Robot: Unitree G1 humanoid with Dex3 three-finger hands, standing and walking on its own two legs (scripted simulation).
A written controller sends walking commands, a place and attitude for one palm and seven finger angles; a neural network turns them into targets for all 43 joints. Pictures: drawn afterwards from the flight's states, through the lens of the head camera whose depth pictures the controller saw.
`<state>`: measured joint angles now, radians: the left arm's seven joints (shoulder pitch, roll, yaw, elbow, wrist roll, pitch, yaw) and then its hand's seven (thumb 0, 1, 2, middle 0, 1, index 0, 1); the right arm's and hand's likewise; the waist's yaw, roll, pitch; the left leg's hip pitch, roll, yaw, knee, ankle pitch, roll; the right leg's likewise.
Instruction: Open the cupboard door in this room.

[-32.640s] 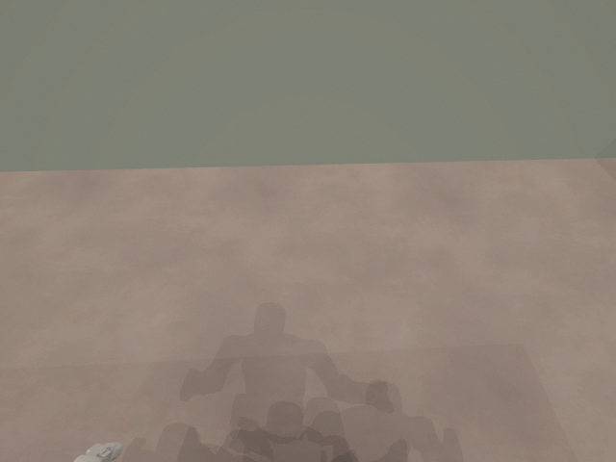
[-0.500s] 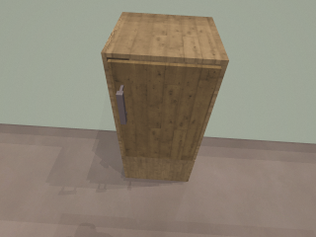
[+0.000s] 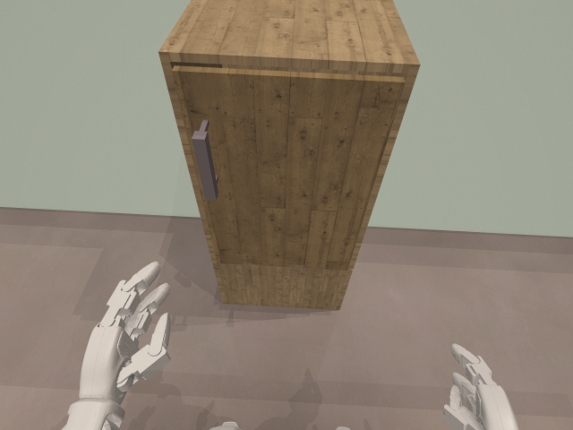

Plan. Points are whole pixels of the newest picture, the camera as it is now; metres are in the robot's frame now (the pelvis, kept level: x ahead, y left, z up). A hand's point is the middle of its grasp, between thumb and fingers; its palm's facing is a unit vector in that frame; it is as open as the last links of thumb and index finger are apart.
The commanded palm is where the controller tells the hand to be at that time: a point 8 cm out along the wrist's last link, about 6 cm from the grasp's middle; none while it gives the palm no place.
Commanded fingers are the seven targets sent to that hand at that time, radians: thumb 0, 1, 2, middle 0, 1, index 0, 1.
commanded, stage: raise the hand with hooked fingers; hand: left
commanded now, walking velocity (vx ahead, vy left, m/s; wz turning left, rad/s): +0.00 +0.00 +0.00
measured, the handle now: (208, 161) +0.59 +0.18 +0.02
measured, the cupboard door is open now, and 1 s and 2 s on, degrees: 0 0 0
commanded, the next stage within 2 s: move the hooked fingers beside the handle in 1.80 s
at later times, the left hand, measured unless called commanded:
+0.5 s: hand (137, 356) +0.22 +0.21 +0.00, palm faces -0.04 -1.00 -0.05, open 10.9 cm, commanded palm +0.19 +0.27 +0.01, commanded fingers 0.00 -0.06 0.49 -0.27 -0.92 -0.27 -0.92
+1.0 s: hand (101, 330) +0.25 +0.26 +0.02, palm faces +0.00 -1.00 -0.08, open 13.6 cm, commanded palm +0.23 +0.31 +0.02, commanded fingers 0.00 -0.50 0.30 -0.30 -1.20 -0.30 -1.20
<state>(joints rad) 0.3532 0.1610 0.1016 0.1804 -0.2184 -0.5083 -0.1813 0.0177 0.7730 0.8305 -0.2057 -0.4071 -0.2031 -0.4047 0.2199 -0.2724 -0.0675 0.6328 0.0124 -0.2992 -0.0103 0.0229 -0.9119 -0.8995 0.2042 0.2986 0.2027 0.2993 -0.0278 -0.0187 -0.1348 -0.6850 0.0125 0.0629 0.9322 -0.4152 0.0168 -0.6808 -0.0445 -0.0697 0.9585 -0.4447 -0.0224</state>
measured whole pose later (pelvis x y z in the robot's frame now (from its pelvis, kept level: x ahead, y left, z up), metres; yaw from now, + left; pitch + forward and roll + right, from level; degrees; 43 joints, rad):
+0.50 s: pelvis +0.00 -0.01 -0.04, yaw +0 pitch +17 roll -2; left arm 0.35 0.28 0.27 0.04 -0.34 -0.35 -0.41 0.01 0.17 0.59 -0.25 -0.78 -0.25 -0.77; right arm 0.21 -0.18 0.02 0.57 0.03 -0.20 -0.04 0.02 -0.90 -0.90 0.21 0.30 0.21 0.30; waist 0.00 0.03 -0.13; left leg -0.97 0.05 -0.01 1.22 -0.53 0.00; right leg -0.92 -0.01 -0.13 1.17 -0.54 -0.04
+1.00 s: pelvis +0.00 +0.01 -0.03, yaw +1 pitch +15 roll -3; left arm 0.20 0.35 0.34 0.21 -0.35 -0.40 -0.43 -0.01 -0.40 0.34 -0.30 -1.14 -0.29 -1.14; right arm 0.23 -0.26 0.02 0.52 0.04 -0.21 -0.05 0.02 -0.90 -0.90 0.21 0.30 0.20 0.30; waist -0.01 0.01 -0.13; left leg -0.90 0.03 0.00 1.13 -0.50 0.03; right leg -0.84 -0.03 -0.12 1.08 -0.50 -0.02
